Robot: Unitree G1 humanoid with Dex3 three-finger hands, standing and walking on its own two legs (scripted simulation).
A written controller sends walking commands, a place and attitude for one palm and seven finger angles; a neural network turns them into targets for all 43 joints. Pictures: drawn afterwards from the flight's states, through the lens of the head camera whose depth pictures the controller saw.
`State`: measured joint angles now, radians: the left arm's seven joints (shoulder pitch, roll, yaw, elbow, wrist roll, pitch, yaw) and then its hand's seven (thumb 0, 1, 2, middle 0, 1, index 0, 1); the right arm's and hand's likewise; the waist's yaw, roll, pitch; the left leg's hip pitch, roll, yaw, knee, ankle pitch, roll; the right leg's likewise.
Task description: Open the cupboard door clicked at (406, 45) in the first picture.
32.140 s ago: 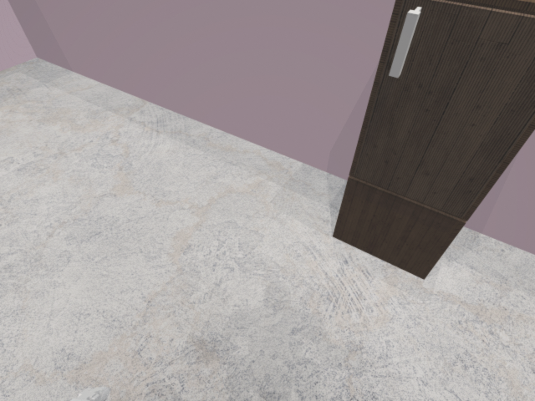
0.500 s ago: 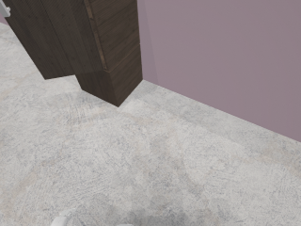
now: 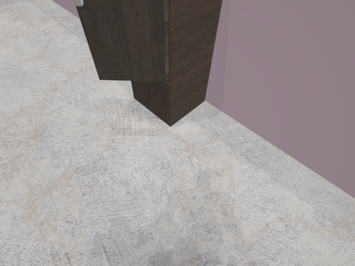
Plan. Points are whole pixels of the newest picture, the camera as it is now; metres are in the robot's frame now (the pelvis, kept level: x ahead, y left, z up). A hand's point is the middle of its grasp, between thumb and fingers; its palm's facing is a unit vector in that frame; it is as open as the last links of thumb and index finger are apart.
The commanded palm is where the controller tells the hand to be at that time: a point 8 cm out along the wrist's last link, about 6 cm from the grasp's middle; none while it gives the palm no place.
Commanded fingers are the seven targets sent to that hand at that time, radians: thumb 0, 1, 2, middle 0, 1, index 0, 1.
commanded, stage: take the last steps up to it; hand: left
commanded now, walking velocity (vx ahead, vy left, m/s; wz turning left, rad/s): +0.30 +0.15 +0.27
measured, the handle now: out of the picture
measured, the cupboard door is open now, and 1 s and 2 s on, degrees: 44 44 44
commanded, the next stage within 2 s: come to a stop and stand still in 1.26 s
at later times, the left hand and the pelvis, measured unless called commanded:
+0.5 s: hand out of the picture +0.03 +0.19 -0.16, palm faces +0.26 -0.95 -0.17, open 7.4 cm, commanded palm none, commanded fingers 0.00 0.90 0.90 -0.20 -0.30 -0.20 -0.30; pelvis +0.12 +0.04 +0.01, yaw +9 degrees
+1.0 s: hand (95, 167) +0.40 +0.29 -0.14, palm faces +0.11 -0.96 -0.25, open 7.4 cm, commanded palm none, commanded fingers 0.00 0.90 0.90 -0.20 -0.30 -0.20 -0.30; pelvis +0.30 +0.10 -0.01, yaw +5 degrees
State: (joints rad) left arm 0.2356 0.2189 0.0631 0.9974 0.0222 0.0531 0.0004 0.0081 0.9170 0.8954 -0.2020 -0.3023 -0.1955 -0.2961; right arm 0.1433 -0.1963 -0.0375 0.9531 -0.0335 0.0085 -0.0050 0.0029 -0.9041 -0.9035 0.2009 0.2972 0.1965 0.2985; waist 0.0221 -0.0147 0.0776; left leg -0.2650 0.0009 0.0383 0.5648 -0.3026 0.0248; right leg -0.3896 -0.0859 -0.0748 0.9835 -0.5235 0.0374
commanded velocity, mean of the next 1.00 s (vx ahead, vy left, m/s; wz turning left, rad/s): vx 0.30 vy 0.12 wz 0.03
